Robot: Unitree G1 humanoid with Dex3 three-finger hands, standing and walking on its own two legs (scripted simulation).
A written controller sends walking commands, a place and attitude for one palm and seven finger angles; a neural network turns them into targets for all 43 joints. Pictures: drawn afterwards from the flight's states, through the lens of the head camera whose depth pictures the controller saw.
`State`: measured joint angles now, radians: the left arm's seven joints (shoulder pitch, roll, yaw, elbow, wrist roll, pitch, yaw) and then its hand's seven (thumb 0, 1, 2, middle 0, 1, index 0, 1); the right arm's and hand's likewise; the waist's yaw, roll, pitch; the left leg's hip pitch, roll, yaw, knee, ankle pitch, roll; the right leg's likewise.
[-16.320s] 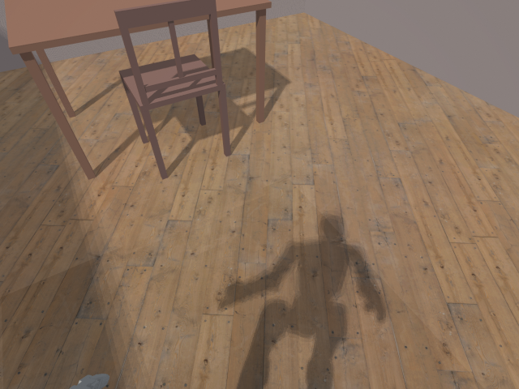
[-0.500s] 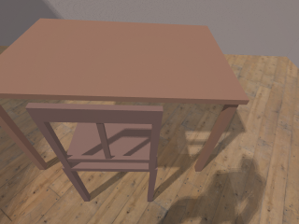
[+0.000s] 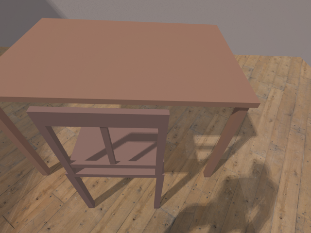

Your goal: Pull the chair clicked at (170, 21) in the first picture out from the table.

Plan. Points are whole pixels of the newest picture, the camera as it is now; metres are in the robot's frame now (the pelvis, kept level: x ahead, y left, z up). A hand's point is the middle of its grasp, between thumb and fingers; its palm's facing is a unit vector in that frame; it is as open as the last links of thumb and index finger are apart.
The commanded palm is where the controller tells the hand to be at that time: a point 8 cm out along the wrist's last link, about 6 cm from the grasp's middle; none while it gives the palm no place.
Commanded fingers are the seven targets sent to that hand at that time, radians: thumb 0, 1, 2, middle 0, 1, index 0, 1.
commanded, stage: look again from close up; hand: left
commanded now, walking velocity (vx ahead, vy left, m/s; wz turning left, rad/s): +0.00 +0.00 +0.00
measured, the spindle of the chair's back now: (108, 146) +0.42 +0.19 -0.10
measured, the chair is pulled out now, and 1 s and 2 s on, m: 0.00 0.00 0.00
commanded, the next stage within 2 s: raise the hand toward the chair's back in 0.70 s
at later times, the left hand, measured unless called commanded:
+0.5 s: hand out of the picture -0.03 +0.15 -0.18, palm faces +0.03 -0.99 -0.15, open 7.3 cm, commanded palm none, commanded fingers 0.00 0.90 0.90 -0.20 -0.30 -0.20 -0.30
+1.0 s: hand (85, 223) +0.16 +0.19 -0.05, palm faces +0.26 -0.95 -0.19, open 7.5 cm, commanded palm +0.10 +0.21 -0.07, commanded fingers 0.00 0.64 0.79 -0.17 -0.26 -0.17 -0.26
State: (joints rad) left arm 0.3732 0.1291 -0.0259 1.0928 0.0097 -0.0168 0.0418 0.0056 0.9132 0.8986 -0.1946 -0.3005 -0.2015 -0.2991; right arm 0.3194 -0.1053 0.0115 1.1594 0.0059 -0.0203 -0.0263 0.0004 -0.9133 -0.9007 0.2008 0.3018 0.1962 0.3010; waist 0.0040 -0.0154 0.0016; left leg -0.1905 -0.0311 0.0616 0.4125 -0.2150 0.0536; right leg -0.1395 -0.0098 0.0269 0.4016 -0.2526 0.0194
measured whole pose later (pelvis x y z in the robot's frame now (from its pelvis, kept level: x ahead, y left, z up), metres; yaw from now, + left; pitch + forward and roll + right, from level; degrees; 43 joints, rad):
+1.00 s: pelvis -0.01 -0.01 -0.02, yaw +4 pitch +1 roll +0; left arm 0.45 0.19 0.00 0.21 -0.14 -0.12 0.14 0.05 0.91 0.87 -0.18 -0.29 -0.19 -0.29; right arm 0.35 -0.26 0.00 0.85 0.04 -0.24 -0.07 0.02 -0.93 -0.90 0.20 0.30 0.20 0.30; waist -0.05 0.05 -0.06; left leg -0.36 -0.05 0.01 0.63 -0.29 0.05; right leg -0.30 -0.03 -0.03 0.64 -0.36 0.01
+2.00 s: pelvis -0.03 -0.01 -0.09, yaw +2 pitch +16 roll -3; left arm 0.41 0.23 0.15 -0.01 -0.28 -0.43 -0.23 0.00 -0.29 0.39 -0.08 -0.11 -0.09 -0.11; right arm 0.21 -0.23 -0.03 0.56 0.03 -0.19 -0.06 0.01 -0.91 -0.90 0.20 0.30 0.20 0.30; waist -0.03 0.02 -0.15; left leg -0.95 0.01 -0.01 1.17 -0.49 0.03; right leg -0.86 0.02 -0.06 1.12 -0.55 -0.01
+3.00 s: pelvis -0.02 -0.02 -0.08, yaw +3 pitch +16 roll -3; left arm 0.32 0.26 0.20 0.06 -0.29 -0.40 -0.25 -0.01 -0.49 0.30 -0.06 -0.08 -0.07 -0.08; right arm 0.23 -0.23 0.02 0.53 0.03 -0.15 -0.04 0.01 -0.91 -0.90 0.20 0.30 0.20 0.30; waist -0.02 0.04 -0.16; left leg -0.91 0.00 -0.02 1.12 -0.49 0.03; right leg -0.80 0.02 -0.07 1.07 -0.54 -0.01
